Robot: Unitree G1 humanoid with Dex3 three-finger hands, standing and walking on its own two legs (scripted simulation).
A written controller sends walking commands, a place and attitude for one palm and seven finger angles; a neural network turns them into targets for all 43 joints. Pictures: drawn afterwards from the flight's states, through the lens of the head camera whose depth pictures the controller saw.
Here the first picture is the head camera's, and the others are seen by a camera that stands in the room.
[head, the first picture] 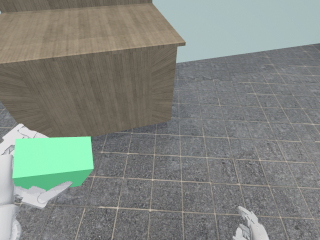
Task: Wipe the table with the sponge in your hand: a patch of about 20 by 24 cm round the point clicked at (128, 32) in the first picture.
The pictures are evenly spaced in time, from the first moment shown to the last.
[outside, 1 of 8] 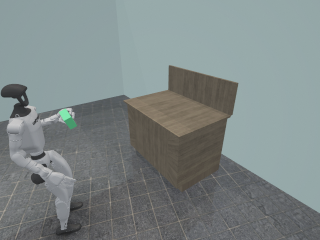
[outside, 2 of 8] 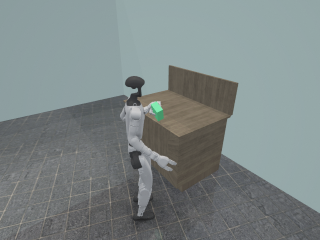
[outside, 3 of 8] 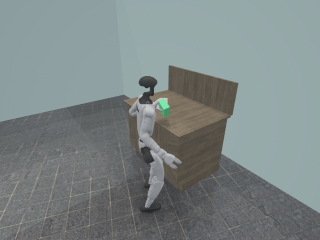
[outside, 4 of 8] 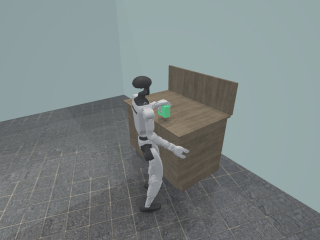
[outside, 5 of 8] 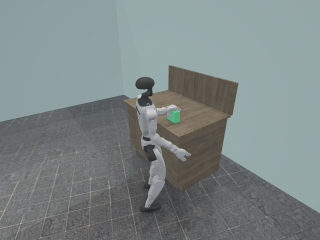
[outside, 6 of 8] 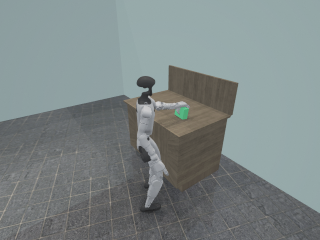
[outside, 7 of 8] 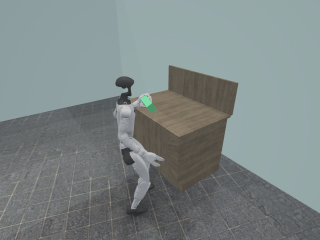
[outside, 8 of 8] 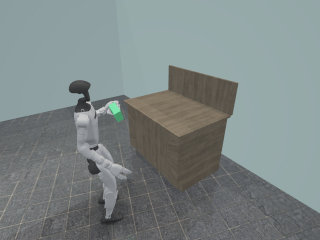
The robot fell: no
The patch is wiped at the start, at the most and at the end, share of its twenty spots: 0.00 0.95 0.95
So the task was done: yes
